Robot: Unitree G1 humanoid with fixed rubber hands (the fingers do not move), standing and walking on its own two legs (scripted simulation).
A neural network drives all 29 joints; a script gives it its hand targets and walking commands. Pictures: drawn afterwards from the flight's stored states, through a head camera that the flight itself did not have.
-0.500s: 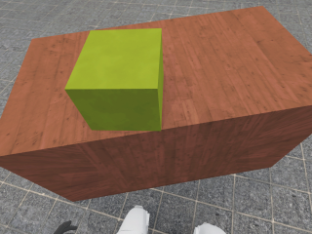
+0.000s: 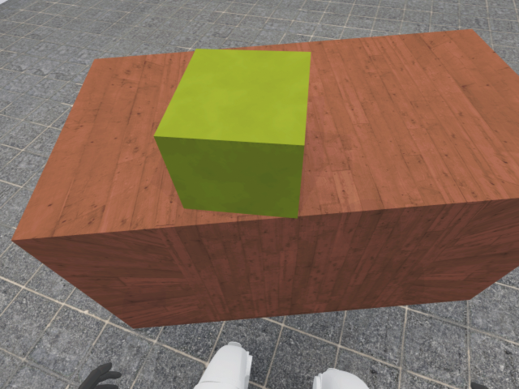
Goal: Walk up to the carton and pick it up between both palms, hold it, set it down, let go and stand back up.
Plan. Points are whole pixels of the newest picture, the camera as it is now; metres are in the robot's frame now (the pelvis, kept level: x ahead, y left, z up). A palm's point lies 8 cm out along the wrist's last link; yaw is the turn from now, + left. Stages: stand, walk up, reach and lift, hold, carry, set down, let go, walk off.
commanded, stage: walk up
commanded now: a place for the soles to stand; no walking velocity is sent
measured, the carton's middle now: (245, 132) +0.57 +0.06 +0.04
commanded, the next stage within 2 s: none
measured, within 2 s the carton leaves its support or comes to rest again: neither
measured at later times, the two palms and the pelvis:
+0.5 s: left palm out of the picture +0.09 +0.33 -0.09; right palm out of the picture +0.09 -0.30 -0.09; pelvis -0.01 +0.01 -0.01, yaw +2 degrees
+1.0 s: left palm out of the picture +0.08 +0.34 -0.11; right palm out of the picture +0.07 -0.30 -0.08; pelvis -0.02 +0.02 -0.01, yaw +2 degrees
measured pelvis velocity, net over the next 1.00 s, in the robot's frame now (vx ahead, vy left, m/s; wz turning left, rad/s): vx -0.02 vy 0.02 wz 0.03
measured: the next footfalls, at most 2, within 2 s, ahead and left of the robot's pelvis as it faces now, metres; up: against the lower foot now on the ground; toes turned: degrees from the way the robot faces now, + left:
left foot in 0.16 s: +0.11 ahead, +0.19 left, +0.00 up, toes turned -4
left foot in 0.72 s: +0.10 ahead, +0.19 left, +0.00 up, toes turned -3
